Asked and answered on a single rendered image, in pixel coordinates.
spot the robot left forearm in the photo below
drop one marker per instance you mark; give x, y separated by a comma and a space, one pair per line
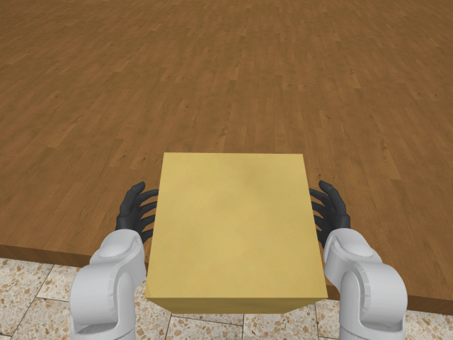
101, 297

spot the robot right hand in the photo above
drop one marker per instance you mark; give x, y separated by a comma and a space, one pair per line
334, 213

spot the robot left hand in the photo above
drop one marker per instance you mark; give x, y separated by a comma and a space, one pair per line
131, 211

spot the robot right forearm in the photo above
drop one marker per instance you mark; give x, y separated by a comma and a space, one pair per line
373, 296

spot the carton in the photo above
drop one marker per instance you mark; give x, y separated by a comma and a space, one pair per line
234, 233

